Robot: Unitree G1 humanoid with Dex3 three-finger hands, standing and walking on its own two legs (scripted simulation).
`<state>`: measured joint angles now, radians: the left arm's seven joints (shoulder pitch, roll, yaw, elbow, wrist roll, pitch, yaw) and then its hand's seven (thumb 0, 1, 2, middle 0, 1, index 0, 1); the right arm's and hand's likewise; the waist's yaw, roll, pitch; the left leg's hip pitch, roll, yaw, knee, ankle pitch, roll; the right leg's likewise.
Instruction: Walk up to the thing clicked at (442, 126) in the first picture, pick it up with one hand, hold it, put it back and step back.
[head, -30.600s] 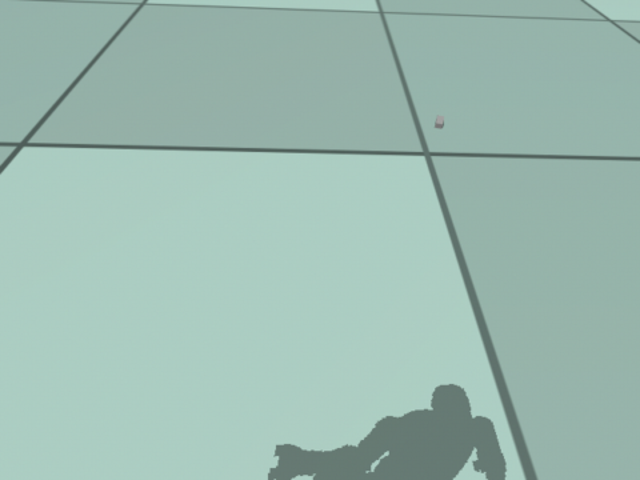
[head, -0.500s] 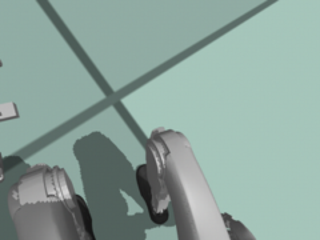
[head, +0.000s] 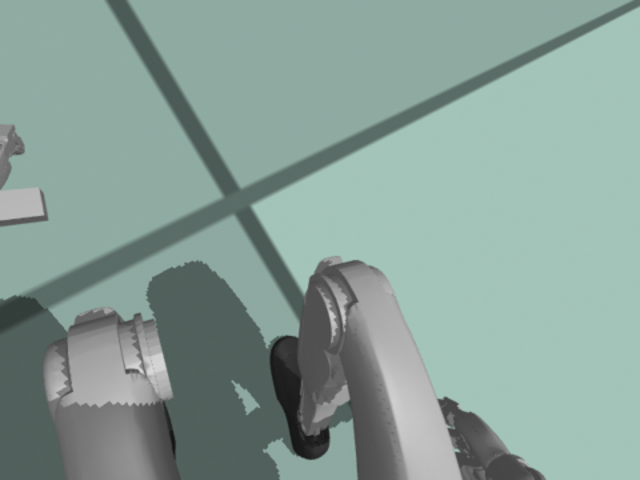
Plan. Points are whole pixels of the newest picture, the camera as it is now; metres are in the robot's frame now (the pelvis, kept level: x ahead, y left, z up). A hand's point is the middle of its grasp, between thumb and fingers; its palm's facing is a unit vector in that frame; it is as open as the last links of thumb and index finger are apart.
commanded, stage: rest palm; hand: left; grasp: from above
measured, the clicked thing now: (3, 208) +0.48 +0.30 -0.30
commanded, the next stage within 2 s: close in 1.36 s
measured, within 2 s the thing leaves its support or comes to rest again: neither
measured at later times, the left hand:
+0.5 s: hand out of the picture +0.47 +0.30 -0.26, palm faces -0.50 -0.13 -0.86, open 13.4 cm
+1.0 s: hand (8, 213) +0.46 +0.28 -0.26, palm faces -0.43 -0.09 -0.90, open 13.2 cm
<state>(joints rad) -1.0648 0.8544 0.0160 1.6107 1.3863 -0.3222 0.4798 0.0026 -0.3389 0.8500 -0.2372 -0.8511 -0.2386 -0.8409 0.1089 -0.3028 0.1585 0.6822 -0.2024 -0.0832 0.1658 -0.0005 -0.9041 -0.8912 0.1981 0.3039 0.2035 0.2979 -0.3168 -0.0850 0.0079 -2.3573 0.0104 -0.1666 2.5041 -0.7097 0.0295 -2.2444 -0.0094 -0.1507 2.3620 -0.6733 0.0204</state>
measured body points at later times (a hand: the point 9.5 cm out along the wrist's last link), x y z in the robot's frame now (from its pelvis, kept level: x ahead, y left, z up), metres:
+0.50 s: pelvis +0.00 +0.00 -0.01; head +0.29 +0.10 +0.32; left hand +0.49 +0.30 -0.21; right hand +0.02 -0.26 -0.07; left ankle +0.07 +0.12 -0.28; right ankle +0.11 -0.12 -0.28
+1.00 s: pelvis +0.00 +0.00 -0.01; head +0.27 +0.13 +0.32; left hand +0.48 +0.29 -0.21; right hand +0.06 -0.25 -0.06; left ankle +0.07 +0.12 -0.28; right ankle +0.11 -0.12 -0.28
